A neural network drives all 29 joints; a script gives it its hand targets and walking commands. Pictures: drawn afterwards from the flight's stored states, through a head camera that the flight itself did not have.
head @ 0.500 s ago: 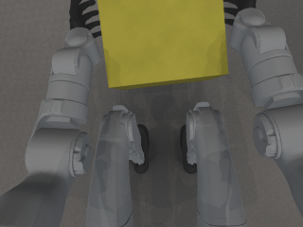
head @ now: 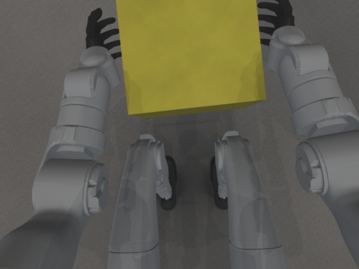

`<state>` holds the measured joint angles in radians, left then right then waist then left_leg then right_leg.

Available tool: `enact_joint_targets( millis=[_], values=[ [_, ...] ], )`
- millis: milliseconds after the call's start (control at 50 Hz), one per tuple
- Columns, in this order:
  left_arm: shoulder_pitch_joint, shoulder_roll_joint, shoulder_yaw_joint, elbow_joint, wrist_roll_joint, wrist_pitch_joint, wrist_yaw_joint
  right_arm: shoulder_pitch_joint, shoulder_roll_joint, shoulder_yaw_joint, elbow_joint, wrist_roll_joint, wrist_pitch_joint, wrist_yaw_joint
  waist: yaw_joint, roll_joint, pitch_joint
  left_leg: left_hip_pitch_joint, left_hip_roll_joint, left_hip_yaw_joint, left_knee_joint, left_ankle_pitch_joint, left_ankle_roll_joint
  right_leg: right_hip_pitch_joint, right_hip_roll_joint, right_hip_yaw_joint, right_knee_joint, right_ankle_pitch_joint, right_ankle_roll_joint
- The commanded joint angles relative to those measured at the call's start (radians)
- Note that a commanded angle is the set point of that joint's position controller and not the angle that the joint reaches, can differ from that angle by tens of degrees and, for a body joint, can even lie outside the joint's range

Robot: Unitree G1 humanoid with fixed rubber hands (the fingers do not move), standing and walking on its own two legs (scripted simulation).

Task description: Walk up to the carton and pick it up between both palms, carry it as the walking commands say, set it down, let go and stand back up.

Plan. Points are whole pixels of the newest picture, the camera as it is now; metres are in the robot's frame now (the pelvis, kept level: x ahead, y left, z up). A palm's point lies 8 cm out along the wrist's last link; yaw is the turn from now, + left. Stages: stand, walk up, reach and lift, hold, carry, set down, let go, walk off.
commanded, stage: reach and lift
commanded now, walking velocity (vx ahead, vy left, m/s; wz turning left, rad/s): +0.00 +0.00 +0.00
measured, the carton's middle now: (190, 60) +0.52 -0.01 -0.12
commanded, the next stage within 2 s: none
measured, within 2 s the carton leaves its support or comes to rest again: neither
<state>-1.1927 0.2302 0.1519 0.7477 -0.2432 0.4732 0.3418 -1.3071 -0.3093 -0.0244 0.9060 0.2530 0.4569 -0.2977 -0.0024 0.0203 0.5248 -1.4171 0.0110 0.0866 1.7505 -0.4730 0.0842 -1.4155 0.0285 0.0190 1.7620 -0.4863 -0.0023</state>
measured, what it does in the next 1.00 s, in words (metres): rises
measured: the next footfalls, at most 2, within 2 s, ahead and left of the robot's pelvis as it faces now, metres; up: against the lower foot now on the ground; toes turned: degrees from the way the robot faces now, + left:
none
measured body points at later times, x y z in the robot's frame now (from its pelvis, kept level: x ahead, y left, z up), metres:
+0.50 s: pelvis +0.00 +0.00 +0.06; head +0.22 +0.00 +0.44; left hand +0.50 +0.16 +0.03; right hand +0.51 -0.18 +0.04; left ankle +0.17 +0.09 -0.48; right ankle +0.17 -0.12 -0.48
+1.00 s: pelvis +0.01 +0.00 +0.12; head +0.19 -0.01 +0.52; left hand +0.48 +0.16 +0.11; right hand +0.49 -0.18 +0.12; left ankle +0.17 +0.09 -0.48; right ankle +0.17 -0.12 -0.48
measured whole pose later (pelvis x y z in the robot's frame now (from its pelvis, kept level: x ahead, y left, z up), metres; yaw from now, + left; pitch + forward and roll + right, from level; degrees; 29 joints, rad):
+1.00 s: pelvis +0.01 +0.00 +0.12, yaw -1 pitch -3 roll -1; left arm -1.02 0.16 0.16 0.73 -0.15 0.51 0.33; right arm -1.12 -0.24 -0.07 0.88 0.16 0.48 -0.27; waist 0.00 0.02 0.52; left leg -0.87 0.01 0.06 1.30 -0.38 0.06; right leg -0.86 0.05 0.02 1.29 -0.37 0.00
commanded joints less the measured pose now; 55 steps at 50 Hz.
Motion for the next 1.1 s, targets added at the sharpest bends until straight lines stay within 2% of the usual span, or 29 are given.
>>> enact_joint_targets(
  millis=[0, 20, 40, 60, 80, 140, 160, 240, 260, 280, 340, 360, 440, 460, 500, 580, 600, 620, 720, 760, 820, 840, 880, 900, 940, 960, 1000, 1020, 1080],
  values=[
    [-0.930, -1.013, -0.407, -0.509, -0.067, -0.031, -0.463, -0.761, 1.131, 0.276, -0.589, 0.079, -0.046, 0.479, 0.073, -0.051, -2.550, 0.896, -0.130, -0.179, -0.387, 0.166, -0.072, 0.544, 0.125, -0.010, -0.343, 0.155, -0.010],
    [-0.929, -1.026, -0.416, -0.558, -0.069, -0.031, -0.463, -0.750, 1.140, 0.285, -0.615, 0.079, -0.044, 0.484, 0.084, -0.047, -2.647, 0.982, -0.137, -0.191, -0.404, 0.226, -0.071, 0.588, 0.133, -0.009, -0.356, 0.188, -0.014],
    [-0.888, -1.034, -0.399, -0.458, -0.047, -0.023, -0.460, -0.701, 1.109, 0.252, -0.535, 0.043, -0.042, 0.490, 0.059, -0.050, -2.531, 0.915, -0.123, -0.191, -0.408, 0.162, -0.082, 0.527, 0.127, -0.007, -0.366, 0.140, -0.019],
    [-0.857, -1.044, -0.400, -0.482, -0.042, -0.027, -0.464, -0.736, 1.142, 0.277, -0.617, 0.067, -0.051, 0.489, 0.104, -0.040, -2.576, 0.965, -0.133, -0.174, -0.416, 0.211, -0.077, 0.569, 0.131, -0.009, -0.380, 0.164, -0.016],
    [-0.891, -1.034, -0.385, -0.409, -0.036, -0.033, -0.465, -0.713, 1.137, 0.245, -0.501, 0.052, -0.053, 0.495, 0.073, -0.050, -2.428, 0.859, -0.125, -0.178, -0.412, 0.159, -0.075, 0.473, 0.120, 0.000, -0.394, 0.118, -0.018],
    [-0.915, -1.062, -0.445, -0.549, -0.066, -0.032, -0.471, -0.721, 1.146, 0.285, -0.611, 0.051, -0.049, 0.492, 0.064, -0.047, -2.639, 0.999, -0.125, -0.200, -0.446, 0.173, -0.085, 0.613, 0.130, 0.006, -0.416, 0.150, -0.023],
    [-0.855, -1.067, -0.408, -0.437, -0.053, -0.026, -0.469, -0.702, 1.128, 0.249, -0.552, 0.052, -0.054, 0.495, 0.059, -0.022, -2.474, 0.921, -0.114, -0.194, -0.453, 0.142, -0.084, 0.536, 0.125, 0.002, -0.422, 0.124, -0.024],
    [-0.861, -1.056, -0.449, -0.615, -0.071, -0.025, -0.460, -0.719, 1.145, 0.326, -0.727, 0.091, -0.050, 0.496, 0.084, -0.014, -2.736, 1.120, -0.127, -0.197, -0.478, 0.274, -0.092, 0.701, 0.140, 0.013, -0.447, 0.231, -0.022],
    [-0.864, -1.043, -0.409, -0.492, -0.044, -0.020, -0.459, -0.725, 1.129, 0.281, -0.611, 0.064, -0.041, 0.500, 0.077, -0.051, -2.584, 1.031, -0.128, -0.198, -0.477, 0.233, -0.080, 0.631, 0.130, 0.005, -0.447, 0.183, -0.013],
    [-0.885, -1.035, -0.423, -0.523, -0.047, -0.029, -0.464, -0.674, 1.145, 0.280, -0.569, 0.057, -0.038, 0.505, 0.083, -0.037, -2.568, 1.017, -0.119, -0.196, -0.494, 0.177, -0.086, 0.632, 0.127, 0.014, -0.464, 0.143, -0.021],
    [-0.883, -1.050, -0.446, -0.621, -0.065, -0.028, -0.465, -0.700, 1.162, 0.311, -0.691, 0.071, -0.040, 0.501, 0.072, -0.042, -2.678, 1.115, -0.131, -0.188, -0.509, 0.265, -0.086, 0.759, 0.125, 0.022, -0.500, 0.216, -0.017],
    [-0.842, -1.057, -0.436, -0.529, -0.045, -0.016, -0.463, -0.689, 1.147, 0.273, -0.610, 0.057, -0.039, 0.499, 0.067, -0.015, -2.531, 1.052, -0.119, -0.208, -0.534, 0.157, -0.084, 0.678, 0.118, 0.027, -0.500, 0.141, -0.022],
    [-0.842, -1.103, -0.437, -0.488, -0.034, -0.016, -0.468, -0.640, 1.160, 0.246, -0.548, 0.024, -0.041, 0.516, 0.057, -0.008, -2.458, 1.065, -0.110, -0.226, -0.585, 0.125, -0.100, 0.635, 0.121, 0.015, -0.524, 0.133, -0.031],
    [-0.825, -1.136, -0.453, -0.559, -0.049, -0.019, -0.469, -0.668, 1.170, 0.277, -0.642, 0.040, -0.047, 0.518, 0.070, 0.008, -2.549, 1.174, -0.113, -0.219, -0.601, 0.174, -0.107, 0.704, 0.128, 0.013, -0.541, 0.162, -0.033],
    [-0.780, -1.125, -0.427, -0.471, -0.027, -0.014, -0.478, -0.620, 1.176, 0.234, -0.545, 0.009, -0.044, 0.526, 0.051, -0.017, -2.401, 1.092, -0.113, -0.215, -0.606, 0.151, -0.098, 0.666, 0.121, 0.017, -0.571, 0.138, -0.031],
    [-0.799, -1.138, -0.418, -0.488, -0.027, -0.011, -0.488, -0.657, 1.198, 0.241, -0.642, 0.010, -0.044, 0.530, 0.060, -0.042, -2.512, 1.152, -0.118, -0.207, -0.634, 0.187, -0.088, 0.797, 0.123, 0.025, -0.603, 0.180, -0.030],
    [-0.805, -1.109, -0.411, -0.462, -0.011, -0.010, -0.490, -0.628, 1.216, 0.233, -0.542, 0.010, -0.036, 0.532, 0.091, -0.016, -2.439, 1.106, -0.110, -0.204, -0.647, 0.145, -0.086, 0.775, 0.111, 0.041, -0.620, 0.126, -0.030],
    [-0.807, -1.108, -0.429, -0.497, -0.010, -0.018, -0.493, -0.645, 1.241, 0.269, -0.597, 0.025, -0.045, 0.541, 0.095, -0.033, -2.446, 1.120, -0.110, -0.203, -0.651, 0.135, -0.087, 0.762, 0.120, 0.025, -0.622, 0.127, -0.026],
    [-0.790, -1.150, -0.428, -0.505, -0.022, -0.005, -0.498, -0.662, 1.233, 0.264, -0.655, 0.007, -0.044, 0.542, 0.064, -0.058, -2.503, 1.207, -0.111, -0.212, -0.698, 0.137, -0.084, 0.856, 0.108, 0.031, -0.671, 0.157, -0.033],
    [-0.806, -1.126, -0.413, -0.485, -0.011, -0.005, -0.502, -0.691, 1.257, 0.284, -0.648, 0.033, -0.041, 0.547, 0.093, -0.040, -2.444, 1.169, -0.111, -0.209, -0.723, 0.102, -0.073, 0.882, 0.105, 0.040, -0.694, 0.133, -0.030],
    [-0.794, -1.153, -0.430, -0.550, -0.010, -0.001, -0.504, -0.634, 1.279, 0.258, -0.657, 0.009, -0.037, 0.554, 0.071, -0.004, -2.513, 1.269, -0.110, -0.199, -0.749, 0.126, -0.086, 0.927, 0.105, 0.042, -0.732, 0.150, -0.038],
    [-0.794, -1.140, -0.417, -0.512, 0.005, 0.003, -0.506, -0.593, 1.277, 0.225, -0.560, -0.014, -0.031, 0.556, 0.060, -0.010, -2.379, 1.198, -0.104, -0.202, -0.756, 0.086, -0.087, 0.888, 0.095, 0.040, -0.736, 0.118, -0.042],
    [-0.737, -1.189, -0.399, -0.420, 0.003, 0.011, -0.509, -0.610, 1.271, 0.243, -0.583, -0.009, -0.036, 0.559, 0.055, -0.019, -2.317, 1.195, -0.094, -0.218, -0.806, 0.036, -0.083, 0.899, 0.092, 0.039, -0.776, 0.093, -0.045],
    [-0.790, -1.228, -0.437, -0.481, -0.019, 0.011, -0.515, -0.620, 1.271, 0.224, -0.598, -0.021, -0.034, 0.562, 0.022, 0.005, -2.400, 1.239, -0.091, -0.244, -0.822, 0.035, -0.085, 0.931, 0.100, 0.032, -0.762, 0.133, -0.041],
    [-0.712, -1.223, -0.413, -0.453, 0.024, 0.009, -0.516, -0.566, 1.311, 0.247, -0.550, -0.020, -0.031, 0.577, 0.074, -0.022, -2.330, 1.267, -0.094, -0.231, -0.833, 0.100, -0.083, 0.906, 0.095, 0.036, -0.786, 0.147, -0.042],
    [-0.757, -1.225, -0.433, -0.511, -0.008, 0.009, -0.519, -0.593, 1.290, 0.239, -0.608, -0.012, -0.040, 0.582, 0.034, -0.003, -2.381, 1.303, -0.092, -0.239, -0.827, 0.109, -0.088, 0.932, 0.098, 0.041, -0.800, 0.164, -0.046],
    [-0.715, -1.199, -0.405, -0.497, 0.012, 0.009, -0.511, -0.640, 1.322, 0.293, -0.652, 0.009, -0.040, 0.580, 0.084, -0.040, -2.382, 1.310, -0.106, -0.231, -0.836, 0.151, -0.071, 0.969, 0.091, 0.046, -0.812, 0.169, -0.036],
    [-0.739, -1.223, -0.436, -0.572, -0.003, 0.008, -0.510, -0.591, 1.317, 0.275, -0.676, -0.002, -0.038, 0.581, 0.045, -0.011, -2.469, 1.402, -0.105, -0.228, -0.828, 0.212, -0.087, 1.010, 0.097, 0.038, -0.810, 0.243, -0.041],
    [-0.720, -1.218, -0.445, -0.554, 0.002, 0.012, -0.510, -0.548, 1.308, 0.264, -0.631, -0.009, -0.033, 0.587, 0.025, 0.020, -2.399, 1.399, -0.096, -0.235, -0.866, 0.186, -0.086, 1.009, 0.085, 0.049, -0.854, 0.226, -0.047]
  ],
)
